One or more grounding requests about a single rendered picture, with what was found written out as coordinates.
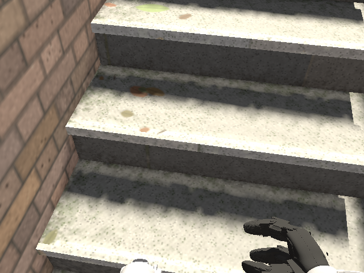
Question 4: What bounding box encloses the left robot shin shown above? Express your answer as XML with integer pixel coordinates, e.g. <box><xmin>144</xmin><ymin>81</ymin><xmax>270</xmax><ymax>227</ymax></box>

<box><xmin>120</xmin><ymin>258</ymin><xmax>148</xmax><ymax>273</ymax></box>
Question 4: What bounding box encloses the right robot hand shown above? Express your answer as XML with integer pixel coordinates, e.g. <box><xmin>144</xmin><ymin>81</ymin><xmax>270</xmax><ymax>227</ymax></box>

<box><xmin>242</xmin><ymin>217</ymin><xmax>329</xmax><ymax>273</ymax></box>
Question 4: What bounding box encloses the left robot thigh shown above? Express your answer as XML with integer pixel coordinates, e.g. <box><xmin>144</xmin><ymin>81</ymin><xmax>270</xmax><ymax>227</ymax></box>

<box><xmin>121</xmin><ymin>262</ymin><xmax>162</xmax><ymax>273</ymax></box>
